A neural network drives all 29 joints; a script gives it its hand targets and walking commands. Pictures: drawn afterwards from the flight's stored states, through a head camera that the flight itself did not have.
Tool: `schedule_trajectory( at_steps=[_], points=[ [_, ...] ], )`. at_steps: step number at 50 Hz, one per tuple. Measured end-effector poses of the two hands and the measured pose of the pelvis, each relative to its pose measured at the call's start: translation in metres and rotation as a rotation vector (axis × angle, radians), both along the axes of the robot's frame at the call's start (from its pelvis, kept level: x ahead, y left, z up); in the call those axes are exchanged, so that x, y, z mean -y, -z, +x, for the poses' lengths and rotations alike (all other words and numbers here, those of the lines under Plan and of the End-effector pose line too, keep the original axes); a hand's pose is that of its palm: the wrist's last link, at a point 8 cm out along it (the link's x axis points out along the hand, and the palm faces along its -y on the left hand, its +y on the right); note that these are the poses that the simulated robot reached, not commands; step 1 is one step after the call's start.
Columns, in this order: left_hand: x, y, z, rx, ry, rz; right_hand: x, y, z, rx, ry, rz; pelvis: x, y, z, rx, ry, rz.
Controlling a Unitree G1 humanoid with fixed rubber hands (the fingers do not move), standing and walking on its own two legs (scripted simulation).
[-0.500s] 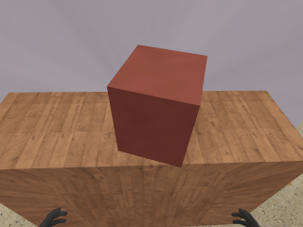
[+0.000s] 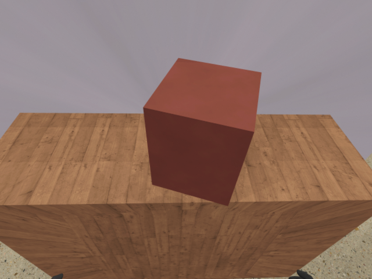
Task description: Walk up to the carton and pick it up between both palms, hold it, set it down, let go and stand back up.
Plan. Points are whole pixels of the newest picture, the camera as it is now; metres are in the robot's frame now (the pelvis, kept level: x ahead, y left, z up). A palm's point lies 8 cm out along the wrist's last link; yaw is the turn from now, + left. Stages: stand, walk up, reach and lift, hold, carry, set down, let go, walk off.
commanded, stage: stand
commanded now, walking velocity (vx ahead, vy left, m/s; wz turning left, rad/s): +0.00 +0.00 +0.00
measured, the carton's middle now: (203, 132) +0.45 -0.05 +0.10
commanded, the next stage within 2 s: walk up in 1.48 s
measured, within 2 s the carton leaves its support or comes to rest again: neither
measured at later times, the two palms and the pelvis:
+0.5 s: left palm out of the picture +0.10 +0.29 -0.10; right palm out of the picture +0.12 -0.29 -0.09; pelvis +0.01 +0.00 +0.01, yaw +0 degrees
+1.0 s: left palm out of the picture +0.09 +0.29 -0.10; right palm out of the picture +0.09 -0.30 -0.10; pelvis +0.01 +0.00 +0.01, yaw +0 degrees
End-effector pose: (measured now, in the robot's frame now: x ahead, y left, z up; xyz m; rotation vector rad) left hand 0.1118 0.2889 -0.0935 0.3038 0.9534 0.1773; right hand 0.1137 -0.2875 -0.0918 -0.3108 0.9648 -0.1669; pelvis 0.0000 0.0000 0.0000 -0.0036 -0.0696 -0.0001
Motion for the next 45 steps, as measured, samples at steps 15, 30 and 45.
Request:
schedule_trajectory(
  at_steps=[15, 30, 45],
  points=[
    [-0.006, 0.009, -0.016, -0.088, -0.034, -0.009, -0.002, 0.000, 0.006, -0.033, 0.016, -0.010, -0.005, -0.004, 0.007, -0.005, 0.001, 0.002],
    [-0.008, 0.009, -0.019, -0.135, -0.057, 0.012, 0.002, 0.006, 0.000, -0.074, 0.043, 0.000, -0.001, -0.006, 0.012, -0.004, -0.002, 0.004],
    [-0.002, 0.008, -0.017, -0.136, -0.067, 0.012, 0.006, 0.014, -0.019, -0.140, 0.062, 0.003, 0.003, -0.008, 0.011, -0.002, -0.008, 0.005]
  ],
)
